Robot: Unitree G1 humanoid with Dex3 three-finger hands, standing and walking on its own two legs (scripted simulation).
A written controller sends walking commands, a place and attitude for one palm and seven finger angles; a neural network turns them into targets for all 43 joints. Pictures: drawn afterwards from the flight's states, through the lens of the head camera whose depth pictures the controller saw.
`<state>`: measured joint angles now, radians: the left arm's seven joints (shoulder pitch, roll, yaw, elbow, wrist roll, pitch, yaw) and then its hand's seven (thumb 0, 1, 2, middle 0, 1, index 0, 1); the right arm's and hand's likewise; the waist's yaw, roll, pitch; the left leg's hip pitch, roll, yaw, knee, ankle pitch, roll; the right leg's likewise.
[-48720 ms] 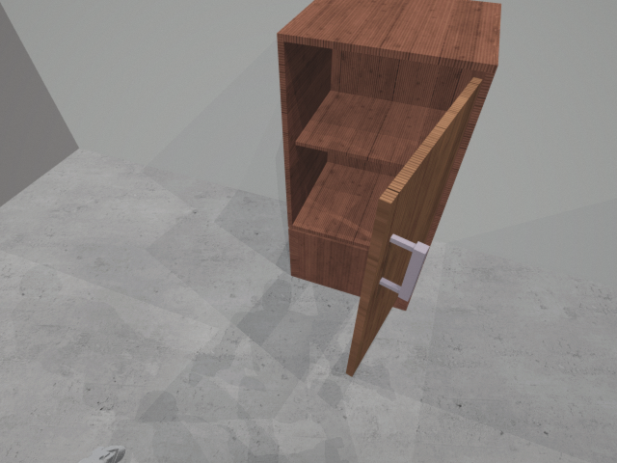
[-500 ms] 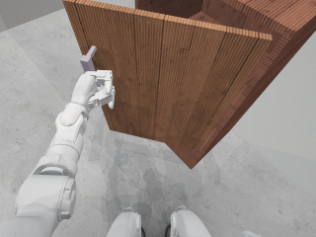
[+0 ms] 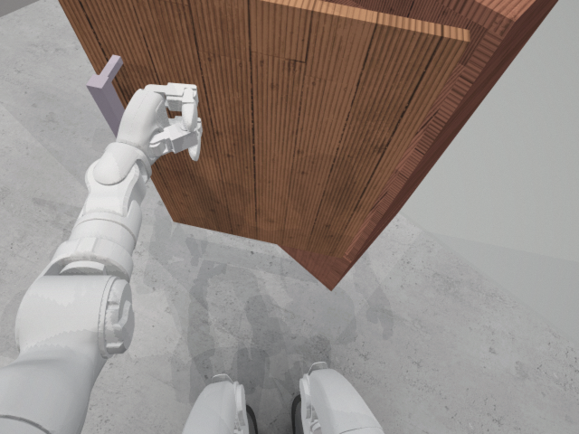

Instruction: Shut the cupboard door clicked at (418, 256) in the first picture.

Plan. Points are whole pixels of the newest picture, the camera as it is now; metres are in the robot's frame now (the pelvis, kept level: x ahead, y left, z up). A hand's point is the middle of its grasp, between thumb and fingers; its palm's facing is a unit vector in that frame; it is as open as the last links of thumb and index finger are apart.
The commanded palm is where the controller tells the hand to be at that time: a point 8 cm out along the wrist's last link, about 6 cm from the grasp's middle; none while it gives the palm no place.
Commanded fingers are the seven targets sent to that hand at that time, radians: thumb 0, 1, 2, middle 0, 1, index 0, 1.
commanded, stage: push the door shut along its arc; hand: left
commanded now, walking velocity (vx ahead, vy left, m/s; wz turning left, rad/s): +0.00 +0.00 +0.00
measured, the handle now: (124, 110) +0.55 +0.17 +0.07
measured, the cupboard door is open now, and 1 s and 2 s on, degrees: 30 18 18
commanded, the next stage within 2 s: pull the fist back off the door in 0.42 s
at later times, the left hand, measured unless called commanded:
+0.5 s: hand (214, 111) +0.53 +0.05 +0.08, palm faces -0.45 -0.89 -0.04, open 3.6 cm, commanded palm +0.56 +0.08 +0.07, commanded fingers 0.00 0.90 0.90 -1.30 -1.50 -1.30 -1.50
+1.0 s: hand (226, 115) +0.52 +0.04 +0.08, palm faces +0.02 -1.00 -0.03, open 3.1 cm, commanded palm +0.47 +0.09 +0.07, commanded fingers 0.00 0.90 0.90 -1.30 -1.50 -1.30 -1.50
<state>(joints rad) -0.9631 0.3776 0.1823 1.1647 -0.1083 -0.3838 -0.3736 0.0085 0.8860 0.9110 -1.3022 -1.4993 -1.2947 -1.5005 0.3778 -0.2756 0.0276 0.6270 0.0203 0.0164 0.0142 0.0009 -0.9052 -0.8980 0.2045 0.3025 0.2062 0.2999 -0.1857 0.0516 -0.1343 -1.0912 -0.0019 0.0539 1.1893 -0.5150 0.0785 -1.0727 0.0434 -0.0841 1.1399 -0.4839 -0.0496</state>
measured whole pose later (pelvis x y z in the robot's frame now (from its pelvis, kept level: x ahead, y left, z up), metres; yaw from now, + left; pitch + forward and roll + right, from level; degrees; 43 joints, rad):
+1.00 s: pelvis +0.02 -0.02 +0.01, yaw -1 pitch +24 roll +0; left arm -0.89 0.19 0.24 1.15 0.02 -0.51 0.15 0.02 0.90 0.90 -1.30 -1.50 -1.30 -1.50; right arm 0.44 -0.24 0.00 0.64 -0.06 0.01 0.11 0.00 -0.91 -0.90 0.20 0.30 0.21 0.30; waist -0.18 0.06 -0.17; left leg -1.01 0.01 0.07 1.10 -0.50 0.05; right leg -1.02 0.06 -0.06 1.08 -0.48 -0.07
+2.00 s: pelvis +0.02 -0.01 +0.07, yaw +1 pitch +8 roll -1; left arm -0.11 0.18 0.03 0.32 -0.18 -0.31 -0.05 0.02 0.90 0.90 -1.30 -1.49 -1.29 -1.49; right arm 0.29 -0.27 0.01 0.55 0.06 0.01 -0.01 0.01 -0.91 -0.90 0.20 0.30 0.20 0.30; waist -0.03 0.04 -0.10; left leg -0.55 -0.02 0.05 0.80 -0.40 0.06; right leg -0.55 0.05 -0.06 0.78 -0.38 -0.06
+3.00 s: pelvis +0.03 +0.01 +0.10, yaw +2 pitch -3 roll -1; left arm 0.47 0.34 0.31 -0.38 -0.08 -0.07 0.10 0.02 0.89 0.90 -0.23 -0.32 -0.22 -0.32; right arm 0.22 -0.24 0.02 0.62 0.03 -0.08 -0.06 0.01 -0.90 -0.90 0.20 0.30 0.20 0.30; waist 0.06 0.07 -0.01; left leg -0.12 -0.06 0.04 0.43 -0.26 0.08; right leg -0.11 0.02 -0.04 0.41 -0.24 -0.02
